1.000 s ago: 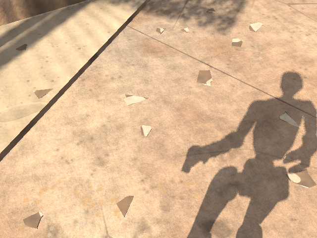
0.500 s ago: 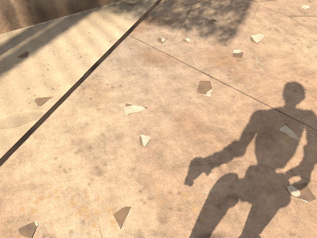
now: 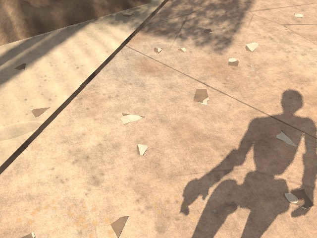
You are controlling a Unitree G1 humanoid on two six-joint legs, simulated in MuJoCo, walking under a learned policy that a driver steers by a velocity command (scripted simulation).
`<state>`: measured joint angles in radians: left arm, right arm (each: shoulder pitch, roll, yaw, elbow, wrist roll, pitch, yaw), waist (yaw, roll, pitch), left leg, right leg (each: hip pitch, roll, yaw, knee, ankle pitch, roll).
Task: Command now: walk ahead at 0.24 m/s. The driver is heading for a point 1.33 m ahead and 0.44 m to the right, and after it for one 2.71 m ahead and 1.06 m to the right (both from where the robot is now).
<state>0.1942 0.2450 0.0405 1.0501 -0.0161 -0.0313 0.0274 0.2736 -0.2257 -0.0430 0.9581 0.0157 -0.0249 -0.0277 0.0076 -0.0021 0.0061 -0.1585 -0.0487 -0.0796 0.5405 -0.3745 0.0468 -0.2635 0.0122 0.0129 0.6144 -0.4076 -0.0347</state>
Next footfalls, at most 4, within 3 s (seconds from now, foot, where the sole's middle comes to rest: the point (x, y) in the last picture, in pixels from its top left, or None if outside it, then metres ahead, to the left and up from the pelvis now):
0.60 left None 0.42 0.11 -0.77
1.14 right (202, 203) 0.70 -0.16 -0.77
1.64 left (179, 144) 1.04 -0.07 -0.77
2.16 right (249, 137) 1.10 -0.45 -0.77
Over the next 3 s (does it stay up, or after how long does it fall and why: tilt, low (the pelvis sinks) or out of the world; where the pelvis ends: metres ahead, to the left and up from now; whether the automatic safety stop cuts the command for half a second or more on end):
stays up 1.27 -0.50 0.00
